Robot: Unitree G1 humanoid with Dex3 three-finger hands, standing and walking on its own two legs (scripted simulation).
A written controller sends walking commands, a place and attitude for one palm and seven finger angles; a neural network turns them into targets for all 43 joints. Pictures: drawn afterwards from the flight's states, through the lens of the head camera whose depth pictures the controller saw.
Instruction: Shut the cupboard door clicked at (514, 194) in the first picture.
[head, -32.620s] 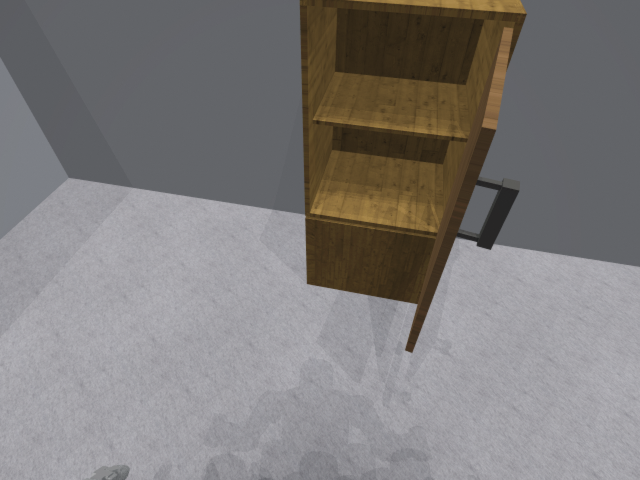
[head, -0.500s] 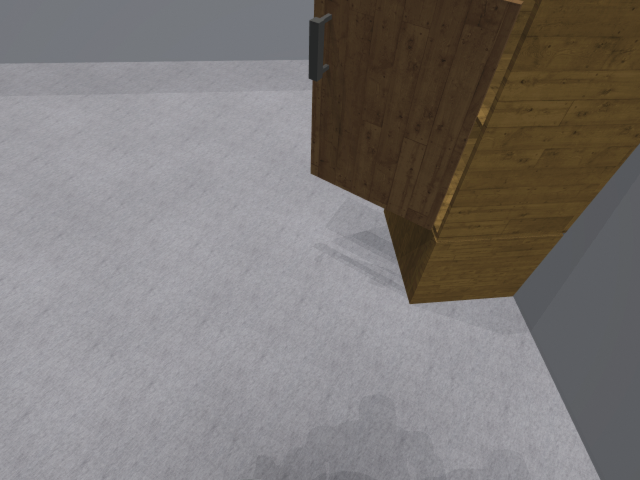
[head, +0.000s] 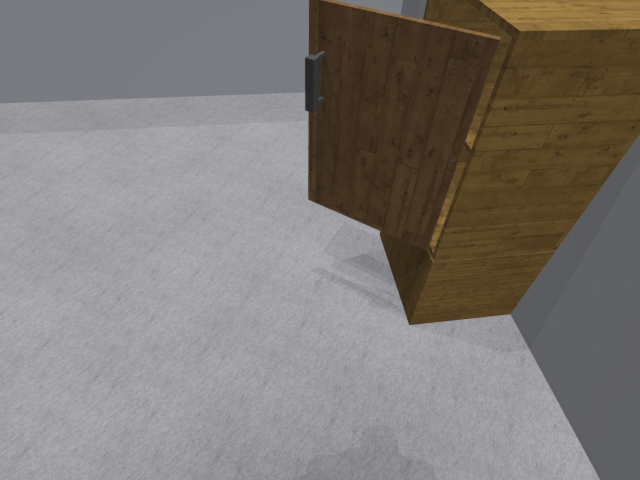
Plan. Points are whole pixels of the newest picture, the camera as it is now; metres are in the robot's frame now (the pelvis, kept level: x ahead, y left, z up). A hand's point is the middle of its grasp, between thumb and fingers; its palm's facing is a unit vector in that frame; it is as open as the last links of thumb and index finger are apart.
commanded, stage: let the arm hang, fingers relaxed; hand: left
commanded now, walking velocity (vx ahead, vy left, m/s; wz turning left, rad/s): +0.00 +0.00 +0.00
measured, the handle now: (316, 81) +0.97 +0.05 +0.05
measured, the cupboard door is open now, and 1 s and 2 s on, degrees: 51 51 51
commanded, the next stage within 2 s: look to check the result in 0.22 s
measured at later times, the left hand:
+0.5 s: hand out of the picture -0.01 +0.17 -0.18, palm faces +0.02 -0.98 -0.19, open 7.4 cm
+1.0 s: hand out of the picture +0.03 +0.20 -0.17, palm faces -0.01 -0.97 -0.23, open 7.4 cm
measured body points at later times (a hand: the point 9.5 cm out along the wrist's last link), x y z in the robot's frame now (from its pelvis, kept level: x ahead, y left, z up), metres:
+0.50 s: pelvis +0.01 +0.00 +0.00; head +0.01 +0.00 +0.45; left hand -0.01 +0.23 -0.16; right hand +0.01 -0.22 -0.16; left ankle +0.05 +0.11 -0.74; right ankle +0.01 -0.13 -0.74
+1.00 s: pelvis +0.02 +0.00 +0.00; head +0.03 +0.00 +0.45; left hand +0.03 +0.25 -0.15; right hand +0.03 -0.24 -0.15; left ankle +0.05 +0.11 -0.74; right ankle +0.01 -0.13 -0.74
